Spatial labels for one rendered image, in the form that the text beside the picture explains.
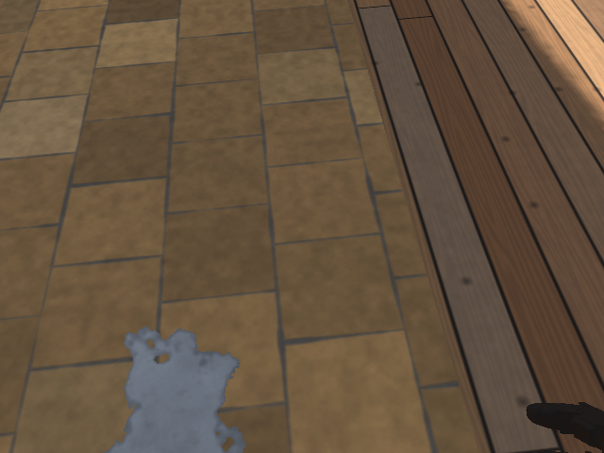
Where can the robot right hand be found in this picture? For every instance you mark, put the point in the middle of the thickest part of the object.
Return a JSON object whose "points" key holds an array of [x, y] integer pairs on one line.
{"points": [[584, 421]]}

